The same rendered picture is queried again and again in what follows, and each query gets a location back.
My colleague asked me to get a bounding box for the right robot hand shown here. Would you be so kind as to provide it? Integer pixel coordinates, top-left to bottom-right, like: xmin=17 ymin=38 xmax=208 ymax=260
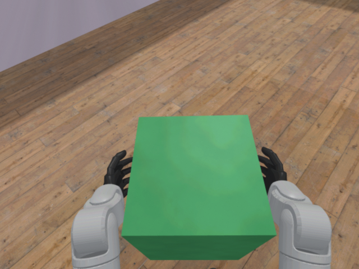
xmin=258 ymin=147 xmax=287 ymax=195

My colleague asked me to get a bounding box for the robot right forearm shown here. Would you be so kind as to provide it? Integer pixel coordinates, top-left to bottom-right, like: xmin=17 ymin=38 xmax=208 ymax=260
xmin=268 ymin=180 xmax=332 ymax=269

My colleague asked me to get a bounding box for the carton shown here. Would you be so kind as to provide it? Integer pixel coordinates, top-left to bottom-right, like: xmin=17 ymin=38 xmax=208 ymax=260
xmin=121 ymin=115 xmax=277 ymax=260

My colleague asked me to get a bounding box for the robot left forearm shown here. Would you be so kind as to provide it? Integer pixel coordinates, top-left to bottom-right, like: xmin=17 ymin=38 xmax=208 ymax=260
xmin=71 ymin=184 xmax=125 ymax=269

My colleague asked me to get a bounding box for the left robot hand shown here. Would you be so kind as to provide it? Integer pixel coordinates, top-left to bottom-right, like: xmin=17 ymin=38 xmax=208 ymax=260
xmin=103 ymin=150 xmax=133 ymax=198

